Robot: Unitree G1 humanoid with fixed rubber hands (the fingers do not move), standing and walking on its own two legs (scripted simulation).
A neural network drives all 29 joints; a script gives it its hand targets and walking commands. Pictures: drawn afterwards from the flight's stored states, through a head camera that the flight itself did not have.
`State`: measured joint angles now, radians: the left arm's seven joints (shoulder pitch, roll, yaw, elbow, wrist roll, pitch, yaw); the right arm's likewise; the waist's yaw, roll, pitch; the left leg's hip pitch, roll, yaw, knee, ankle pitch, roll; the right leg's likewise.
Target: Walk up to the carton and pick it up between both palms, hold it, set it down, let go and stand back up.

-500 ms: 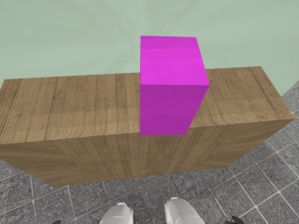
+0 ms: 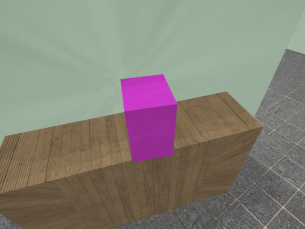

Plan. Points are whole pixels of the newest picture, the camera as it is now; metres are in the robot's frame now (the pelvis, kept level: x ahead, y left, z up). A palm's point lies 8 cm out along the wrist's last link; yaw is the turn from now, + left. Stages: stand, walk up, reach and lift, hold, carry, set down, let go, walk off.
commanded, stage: walk up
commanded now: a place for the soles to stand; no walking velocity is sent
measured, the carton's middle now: (147, 118) +0.53 +0.06 +0.00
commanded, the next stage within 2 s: none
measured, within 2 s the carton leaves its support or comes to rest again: neither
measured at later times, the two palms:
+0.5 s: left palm out of the picture +0.11 +0.21 -0.13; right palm out of the picture +0.05 -0.30 -0.14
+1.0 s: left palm out of the picture +0.06 +0.21 -0.14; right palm out of the picture +0.16 -0.29 -0.11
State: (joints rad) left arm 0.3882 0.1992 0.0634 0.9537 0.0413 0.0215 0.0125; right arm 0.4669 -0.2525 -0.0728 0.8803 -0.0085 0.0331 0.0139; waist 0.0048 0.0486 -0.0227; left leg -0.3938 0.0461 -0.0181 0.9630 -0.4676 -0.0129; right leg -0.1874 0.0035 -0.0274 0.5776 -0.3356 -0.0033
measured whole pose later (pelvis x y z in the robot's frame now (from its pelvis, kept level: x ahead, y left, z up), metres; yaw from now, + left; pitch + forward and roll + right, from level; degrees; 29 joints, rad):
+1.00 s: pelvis +0.05 -0.06 -0.01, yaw +12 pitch -2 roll +1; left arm 0.29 0.28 0.01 0.78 -0.01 0.02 -0.01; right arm 0.31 -0.21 -0.03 0.76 0.00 0.03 0.00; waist 0.01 -0.07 0.05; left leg -0.30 -0.01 -0.02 0.72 -0.39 -0.01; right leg -0.34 -0.07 -0.06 0.72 -0.31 0.01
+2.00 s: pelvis +0.08 -0.06 +0.00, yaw +18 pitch -1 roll -1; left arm 0.32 0.26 -0.01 0.79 0.01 0.01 0.00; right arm 0.32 -0.22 -0.01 0.78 -0.01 0.00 0.00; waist 0.01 0.01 0.03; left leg -0.24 -0.01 -0.13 0.64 -0.38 -0.03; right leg -0.21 -0.07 -0.17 0.61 -0.36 0.00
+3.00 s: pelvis +0.03 -0.10 +0.00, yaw +12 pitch -4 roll +1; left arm 0.17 0.21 0.09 0.52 0.01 0.31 0.00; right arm 0.14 -0.15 -0.02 0.82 -0.02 -0.21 -0.02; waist 0.04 -0.06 0.09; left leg -0.24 0.05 -0.04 0.56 -0.27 -0.04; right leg -0.28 0.00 -0.06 0.58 -0.24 -0.03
